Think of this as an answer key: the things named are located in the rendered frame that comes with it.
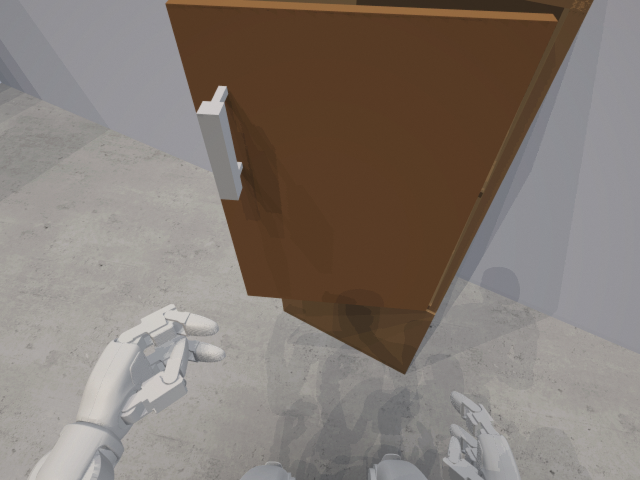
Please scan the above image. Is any robot right thigh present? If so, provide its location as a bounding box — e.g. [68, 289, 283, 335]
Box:
[368, 460, 427, 480]

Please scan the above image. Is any robot right hand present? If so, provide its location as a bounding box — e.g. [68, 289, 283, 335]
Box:
[442, 391, 521, 480]

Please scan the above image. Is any left robot forearm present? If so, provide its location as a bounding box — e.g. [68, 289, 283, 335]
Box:
[27, 422, 124, 480]

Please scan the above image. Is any right robot shin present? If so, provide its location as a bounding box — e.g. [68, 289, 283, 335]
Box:
[381, 454, 401, 462]

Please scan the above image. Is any handle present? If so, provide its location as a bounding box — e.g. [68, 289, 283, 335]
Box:
[196, 86, 243, 200]

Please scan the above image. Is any robot left hand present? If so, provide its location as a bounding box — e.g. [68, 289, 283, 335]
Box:
[76, 304, 226, 440]

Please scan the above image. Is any cupboard door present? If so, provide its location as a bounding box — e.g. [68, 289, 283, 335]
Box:
[165, 0, 558, 311]

